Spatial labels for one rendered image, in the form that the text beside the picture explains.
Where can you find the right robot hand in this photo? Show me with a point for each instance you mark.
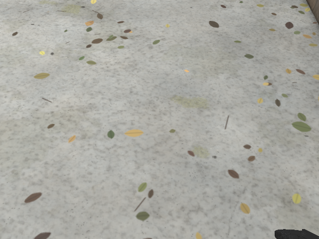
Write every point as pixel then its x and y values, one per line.
pixel 294 234

